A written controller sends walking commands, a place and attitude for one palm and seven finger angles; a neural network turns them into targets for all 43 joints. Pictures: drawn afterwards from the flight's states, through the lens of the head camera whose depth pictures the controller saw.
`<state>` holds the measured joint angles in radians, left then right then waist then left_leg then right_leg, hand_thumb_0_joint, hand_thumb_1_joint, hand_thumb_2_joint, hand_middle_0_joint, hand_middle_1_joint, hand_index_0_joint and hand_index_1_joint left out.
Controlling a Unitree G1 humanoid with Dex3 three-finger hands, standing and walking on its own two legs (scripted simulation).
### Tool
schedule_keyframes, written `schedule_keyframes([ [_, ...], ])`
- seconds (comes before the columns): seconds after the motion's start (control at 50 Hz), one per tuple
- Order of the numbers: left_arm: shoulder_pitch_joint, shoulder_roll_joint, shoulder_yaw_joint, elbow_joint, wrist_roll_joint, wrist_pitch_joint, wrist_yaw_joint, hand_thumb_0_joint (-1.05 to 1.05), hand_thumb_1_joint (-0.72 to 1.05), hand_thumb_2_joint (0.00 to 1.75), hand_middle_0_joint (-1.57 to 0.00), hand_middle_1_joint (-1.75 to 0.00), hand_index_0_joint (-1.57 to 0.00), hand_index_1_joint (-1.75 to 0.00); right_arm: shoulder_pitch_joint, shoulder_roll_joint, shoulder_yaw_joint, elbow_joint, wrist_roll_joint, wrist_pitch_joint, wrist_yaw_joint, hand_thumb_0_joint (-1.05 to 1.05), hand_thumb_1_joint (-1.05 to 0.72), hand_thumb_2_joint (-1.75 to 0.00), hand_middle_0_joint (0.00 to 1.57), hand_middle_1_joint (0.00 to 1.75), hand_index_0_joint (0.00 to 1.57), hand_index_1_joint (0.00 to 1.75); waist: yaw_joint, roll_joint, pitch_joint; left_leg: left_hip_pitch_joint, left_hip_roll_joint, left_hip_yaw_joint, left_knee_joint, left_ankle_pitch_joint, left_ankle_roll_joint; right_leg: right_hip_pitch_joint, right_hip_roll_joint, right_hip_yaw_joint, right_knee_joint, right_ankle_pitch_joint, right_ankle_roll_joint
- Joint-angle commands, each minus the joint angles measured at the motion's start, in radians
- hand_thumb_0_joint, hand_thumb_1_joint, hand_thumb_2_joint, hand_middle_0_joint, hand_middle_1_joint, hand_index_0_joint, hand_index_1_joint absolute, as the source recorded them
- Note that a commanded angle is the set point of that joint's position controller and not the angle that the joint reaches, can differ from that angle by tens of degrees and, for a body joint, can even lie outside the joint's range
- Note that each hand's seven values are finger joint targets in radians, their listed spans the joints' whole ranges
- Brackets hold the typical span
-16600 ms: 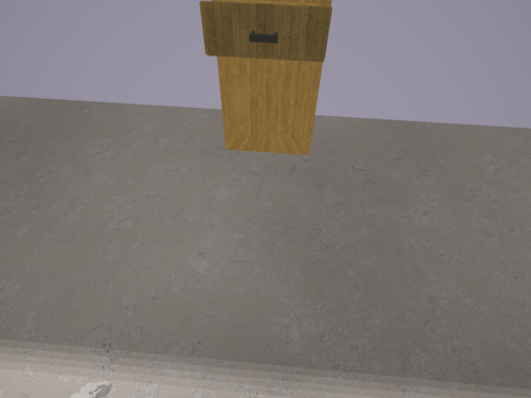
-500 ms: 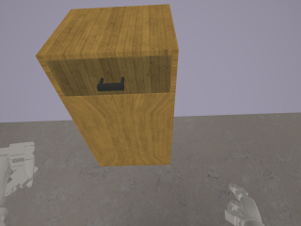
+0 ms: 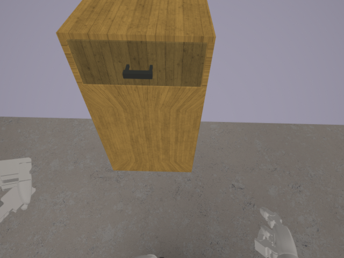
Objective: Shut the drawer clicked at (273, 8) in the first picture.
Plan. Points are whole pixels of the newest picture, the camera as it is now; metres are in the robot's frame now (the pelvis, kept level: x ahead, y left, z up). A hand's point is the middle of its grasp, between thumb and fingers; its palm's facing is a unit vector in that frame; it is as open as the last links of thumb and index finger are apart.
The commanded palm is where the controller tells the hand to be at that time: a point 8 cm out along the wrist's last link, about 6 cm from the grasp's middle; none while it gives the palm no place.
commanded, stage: step back with the hand held close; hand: left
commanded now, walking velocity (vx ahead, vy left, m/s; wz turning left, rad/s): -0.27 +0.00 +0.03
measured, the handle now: (138, 70) +0.69 +0.17 +0.04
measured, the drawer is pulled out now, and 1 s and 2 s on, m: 0.00 0.00 0.00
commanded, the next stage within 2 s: stop stepping back and stand still in 0.50 s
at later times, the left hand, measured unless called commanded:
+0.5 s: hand out of the picture +0.09 +0.27 +0.18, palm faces +0.41 -0.79 -0.45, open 3.3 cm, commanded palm +0.00 +0.31 +0.19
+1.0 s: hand out of the picture -0.09 +0.30 +0.19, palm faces +0.28 -0.90 -0.34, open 3.3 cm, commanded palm -0.16 +0.35 +0.19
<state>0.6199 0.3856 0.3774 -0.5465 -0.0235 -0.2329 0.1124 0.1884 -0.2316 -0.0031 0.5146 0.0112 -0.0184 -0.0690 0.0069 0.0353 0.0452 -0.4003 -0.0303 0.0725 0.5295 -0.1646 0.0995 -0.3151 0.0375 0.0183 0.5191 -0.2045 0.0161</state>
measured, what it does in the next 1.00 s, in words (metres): walks backwards: right foot, then left foot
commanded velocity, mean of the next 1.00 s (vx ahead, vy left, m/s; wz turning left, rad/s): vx -0.07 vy -0.04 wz -0.04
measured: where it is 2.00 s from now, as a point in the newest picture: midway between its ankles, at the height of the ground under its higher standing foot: outside the picture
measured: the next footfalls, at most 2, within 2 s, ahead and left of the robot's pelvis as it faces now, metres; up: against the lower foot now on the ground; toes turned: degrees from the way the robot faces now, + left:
right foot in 0.68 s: -0.26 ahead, -0.12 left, +0.00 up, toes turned +0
left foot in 0.80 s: -0.07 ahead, +0.11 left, +0.00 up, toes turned +0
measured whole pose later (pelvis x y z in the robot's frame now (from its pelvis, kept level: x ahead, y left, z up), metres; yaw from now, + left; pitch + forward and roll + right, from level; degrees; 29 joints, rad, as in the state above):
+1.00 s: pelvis -0.30 +0.08 +0.02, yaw -3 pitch -5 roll -5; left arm 0.55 0.42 0.37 -0.65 -0.04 -0.14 0.13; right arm 0.24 -0.14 0.04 0.58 -0.02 -0.12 -0.02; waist -0.05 -0.04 0.04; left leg -0.35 0.03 0.09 0.35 -0.22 -0.03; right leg -0.38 0.10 -0.10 0.96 -0.47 -0.04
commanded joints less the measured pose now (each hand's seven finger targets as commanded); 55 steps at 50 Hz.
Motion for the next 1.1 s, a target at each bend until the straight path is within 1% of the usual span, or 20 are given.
schedule_keyframes([
  [0.0, -0.028, 0.168, 0.137, -0.259, 0.004, -0.077, 0.030, 0.00, 0.90, 0.90, -1.40, -1.60, -1.40, -1.60, -0.090, -0.143, -0.062, -0.149, -0.008, -0.072, -0.012, 0.00, -0.90, -0.90, 0.20, 0.30, 0.20, 0.30, -0.002, 0.086, -0.105, -0.279, 0.204, -0.265, -0.307, -0.541, 0.028, 0.294, 0.011, 0.070, 0.087, -0.054, -0.009],
  [0.1, -0.002, 0.178, 0.171, -0.261, 0.004, -0.091, 0.030, 0.00, 0.90, 0.90, -1.40, -1.60, -1.40, -1.60, -0.077, -0.135, -0.068, -0.140, -0.010, -0.084, -0.004, 0.00, -0.90, -0.90, 0.20, 0.30, 0.20, 0.30, -0.004, 0.047, -0.131, -0.313, 0.190, -0.247, -0.228, -0.506, 0.027, 0.291, 0.001, 0.138, 0.122, 0.018, -0.026],
  [0.18, -0.021, 0.186, 0.163, -0.253, -0.018, -0.098, 0.031, 0.00, 0.90, 0.90, -1.40, -1.60, -1.40, -1.60, -0.041, -0.124, -0.080, -0.104, -0.015, -0.076, 0.011, 0.00, -0.90, -0.90, 0.20, 0.30, 0.20, 0.30, -0.027, -0.130, -0.125, -0.048, 0.089, -0.153, 0.038, -0.356, -0.041, -0.050, -0.147, 0.336, -0.138, -0.158, -0.092],
  [0.26, -0.063, 0.175, 0.110, -0.239, -0.017, -0.095, 0.049, 0.00, 0.90, 0.90, -1.40, -1.60, -1.40, -1.60, -0.031, -0.101, -0.078, -0.072, -0.012, -0.057, 0.015, 0.00, -0.90, -0.90, 0.20, 0.30, 0.20, 0.30, -0.051, -0.204, -0.113, 0.181, 0.029, -0.110, 0.219, -0.226, -0.074, -0.278, -0.235, 0.308, -0.249, -0.205, -0.116],
  [0.32, -0.042, 0.190, 0.120, -0.274, -0.013, -0.102, 0.051, 0.00, 0.90, 0.90, -1.40, -1.60, -1.40, -1.60, -0.041, -0.117, -0.072, -0.080, -0.007, -0.050, 0.004, 0.00, -0.90, -0.90, 0.20, 0.30, 0.20, 0.30, -0.054, -0.031, -0.077, 0.168, 0.127, -0.255, -0.012, -0.336, -0.024, -0.349, -0.098, 0.157, -0.073, -0.306, -0.050],
  [0.36, -0.049, 0.216, 0.179, -0.311, 0.007, -0.106, 0.057, 0.00, 0.90, 0.90, -1.40, -1.60, -1.40, -1.60, -0.098, -0.146, -0.067, -0.104, -0.030, -0.091, -0.005, 0.00, -0.90, -0.90, 0.20, 0.30, 0.20, 0.30, -0.026, 0.348, -0.117, -0.348, 0.424, -0.589, -0.512, -0.804, 0.083, 0.080, 0.137, 0.012, 0.630, -0.285, 0.012],
  [0.44, -0.079, 0.255, 0.219, -0.372, -0.038, -0.108, 0.062, 0.00, 0.90, 0.90, -1.40, -1.60, -1.40, -1.60, -0.100, -0.113, -0.101, -0.053, -0.026, -0.141, 0.031, 0.00, -0.90, -0.90, 0.20, 0.30, 0.20, 0.30, 0.028, 0.116, -0.234, -0.091, 0.322, -0.250, -0.340, -0.373, -0.014, 0.023, 0.098, 0.002, 0.762, -0.305, -0.006],
  [0.58, -0.056, 0.230, 0.175, -0.323, -0.082, -0.104, 0.030, 0.00, 0.90, 0.90, -1.40, -1.60, -1.40, -1.60, -0.060, -0.075, -0.083, -0.009, -0.031, -0.158, 0.049, 0.00, -0.90, -0.90, 0.20, 0.30, 0.20, 0.30, 0.019, 0.259, -0.287, 0.179, 0.279, -0.039, -0.420, -0.284, -0.272, 0.144, 0.087, -0.184, 0.023, -0.493, -0.078],
  [0.64, -0.132, 0.240, 0.121, -0.350, -0.043, -0.126, 0.028, 0.00, 0.90, 0.90, -1.40, -1.60, -1.40, -1.60, -0.024, -0.075, -0.076, 0.027, -0.004, -0.149, 0.050, 0.00, -0.90, -0.90, 0.20, 0.30, 0.20, 0.30, -0.004, -0.329, -0.109, 0.314, 0.046, -0.058, 0.638, -0.192, -0.196, -0.399, -0.343, 0.287, -0.403, -0.279, -0.235],
  [0.66, -0.169, 0.281, 0.155, -0.397, -0.044, -0.113, 0.030, 0.00, 0.90, 0.90, -1.40, -1.60, -1.40, -1.60, -0.049, -0.087, -0.069, 0.016, -0.008, -0.145, 0.053, 0.00, -0.90, -0.90, 0.20, 0.30, 0.20, 0.30, -0.013, -0.236, -0.083, 0.118, 0.042, -0.089, 0.789, -0.227, -0.158, -0.286, -0.350, 0.165, -0.329, -0.052, -0.274],
  [0.68, -0.208, 0.321, 0.198, -0.420, -0.045, -0.104, 0.035, 0.00, 0.90, 0.90, -1.40, -1.60, -1.40, -1.60, -0.078, -0.070, -0.036, -0.011, -0.025, -0.155, 0.065, 0.00, -0.90, -0.90, 0.20, 0.30, 0.20, 0.30, -0.019, -0.180, -0.160, 0.072, 0.087, -0.127, 0.733, -0.219, -0.146, -0.189, -0.390, 0.274, -0.278, 0.142, -0.295],
  [0.72, -0.275, 0.175, 0.095, -0.329, -0.035, -0.057, 0.018, 0.00, 0.90, 0.90, -1.40, -1.60, -1.40, -1.60, -0.072, -0.098, -0.058, -0.033, 0.015, -0.155, 0.026, 0.00, -0.90, -0.90, 0.20, 0.30, 0.20, 0.30, -0.045, -0.249, 0.007, 0.125, 0.131, -0.169, 0.254, -0.106, -0.082, -0.121, -0.260, 0.161, -0.069, 0.188, -0.157],
  [0.76, -0.225, 0.152, 0.098, -0.274, -0.042, -0.014, 0.023, 0.00, 0.90, 0.90, -1.40, -1.60, -1.40, -1.60, -0.055, -0.129, -0.040, -0.024, 0.006, -0.155, 0.004, 0.00, -0.90, -0.90, 0.20, 0.30, 0.20, 0.30, -0.054, 0.300, -0.030, 0.300, 0.189, -0.309, -0.172, -0.102, -0.070, -0.194, -0.041, -0.029, 0.339, -0.190, -0.035],
  [0.8, -0.377, 0.165, 0.079, -0.251, -0.019, -0.042, 0.035, 0.00, 0.90, 0.90, -1.40, -1.60, -1.40, -1.60, -0.056, -0.100, -0.020, -0.013, -0.018, -0.191, 0.015, 0.00, -0.90, -0.90, 0.20, 0.30, 0.20, 0.30, -0.056, 0.365, 0.043, 0.070, 0.353, -0.635, -0.430, -0.439, -0.026, -0.176, 0.028, 0.070, 0.616, -0.382, -0.019],
  [0.88, -0.120, 0.183, 0.112, -0.351, -0.031, 0.003, 0.031, 0.00, 0.90, 0.90, -1.40, -1.60, -1.40, -1.60, -0.126, -0.103, -0.035, -0.076, -0.017, -0.164, 0.030, 0.00, -0.90, -0.90, 0.20, 0.30, 0.20, 0.30, 0.027, 0.159, -0.131, -0.023, 0.244, -0.319, -0.536, -0.657, -0.256, 0.041, 0.088, -0.091, 0.600, -0.241, -0.052],
  [0.94, 0.092, 0.159, 0.097, -0.433, -0.025, 0.003, 0.028, 0.00, 0.90, 0.90, -1.40, -1.60, -1.40, -1.60, -0.113, -0.074, -0.042, -0.105, -0.027, -0.137, 0.047, 0.00, -0.90, -0.90, 0.20, 0.30, 0.20, 0.30, 0.037, 0.312, -0.176, -0.178, 0.178, -0.057, -0.495, -0.538, -0.192, 0.293, 0.097, -0.201, 0.446, -0.250, -0.065],
  [1.0, 0.184, 0.224, 0.151, -0.432, -0.015, 0.018, 0.034, 0.00, 0.90, 0.90, -1.40, -1.60, -1.40, -1.60, -0.071, -0.043, -0.044, -0.111, -0.030, -0.120, 0.041, 0.00, -0.90, -0.90, 0.20, 0.30, 0.20, 0.30, 0.069, 0.127, -0.221, -0.347, 0.146, 0.064, -0.147, -0.365, -0.160, 0.530, 0.055, -0.152, 0.212, -0.419, -0.115],
  [1.02, 0.134, 0.235, 0.170, -0.422, -0.007, 0.035, 0.034, 0.00, 0.90, 0.90, -1.40, -1.60, -1.40, -1.60, -0.035, -0.043, -0.052, -0.089, 0.001, -0.114, 0.044, 0.00, -0.90, -0.90, 0.20, 0.30, 0.20, 0.30, 0.068, -0.238, -0.159, -0.206, 0.020, 0.167, 0.418, -0.266, -0.185, 0.214, -0.118, -0.034, -0.123, -0.377, -0.187],
  [1.04, 0.011, 0.205, 0.150, -0.437, 0.005, 0.027, 0.034, 0.00, 0.90, 0.90, -1.40, -1.60, -1.40, -1.60, -0.077, -0.082, -0.072, -0.087, 0.027, -0.113, 0.023, 0.00, -0.90, -0.90, 0.20, 0.30, 0.20, 0.30, 0.014, -0.406, -0.043, -0.200, 0.038, -0.055, 0.919, -0.327, -0.137, -0.147, -0.283, 0.163, -0.235, -0.158, -0.254],
  [1.08, -0.225, 0.380, 0.282, -0.422, -0.020, 0.021, 0.011, 0.00, 0.90, 0.90, -1.40, -1.60, -1.40, -1.60, -0.036, -0.083, -0.064, -0.024, -0.009, -0.109, 0.023, 0.00, -0.90, -0.90, 0.20, 0.30, 0.20, 0.30, -0.076, -0.181, -0.062, -0.198, 0.084, -0.210, 1.221, -0.213, -0.109, -0.458, -0.432, 0.299, -0.276, -0.389, -0.293],
])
